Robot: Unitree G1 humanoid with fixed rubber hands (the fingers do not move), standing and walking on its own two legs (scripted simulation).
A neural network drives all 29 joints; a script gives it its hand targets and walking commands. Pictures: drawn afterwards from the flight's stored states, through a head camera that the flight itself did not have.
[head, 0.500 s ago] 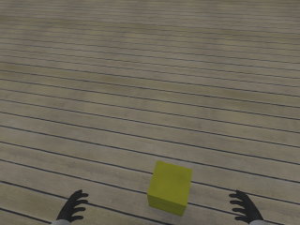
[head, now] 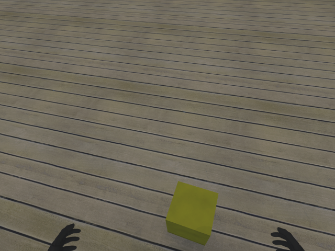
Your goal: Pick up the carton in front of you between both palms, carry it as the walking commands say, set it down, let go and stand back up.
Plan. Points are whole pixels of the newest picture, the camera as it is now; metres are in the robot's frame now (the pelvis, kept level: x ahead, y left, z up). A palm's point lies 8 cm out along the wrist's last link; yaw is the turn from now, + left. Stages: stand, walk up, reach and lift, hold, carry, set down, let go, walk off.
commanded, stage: stand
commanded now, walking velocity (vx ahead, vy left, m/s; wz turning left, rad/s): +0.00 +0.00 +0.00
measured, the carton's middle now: (191, 213) +0.38 -0.08 -0.64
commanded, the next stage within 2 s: none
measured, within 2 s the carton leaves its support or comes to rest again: neither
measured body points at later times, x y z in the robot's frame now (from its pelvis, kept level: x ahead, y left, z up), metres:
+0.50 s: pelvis -0.02 +0.01 +0.01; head -0.02 -0.01 +0.46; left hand +0.10 +0.31 -0.09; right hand +0.09 -0.30 -0.11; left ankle -0.06 +0.15 -0.73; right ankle +0.00 -0.12 -0.73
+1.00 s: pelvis -0.03 +0.01 +0.01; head -0.02 -0.01 +0.46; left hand +0.09 +0.32 -0.10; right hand +0.06 -0.30 -0.11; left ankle -0.06 +0.15 -0.73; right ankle +0.00 -0.12 -0.73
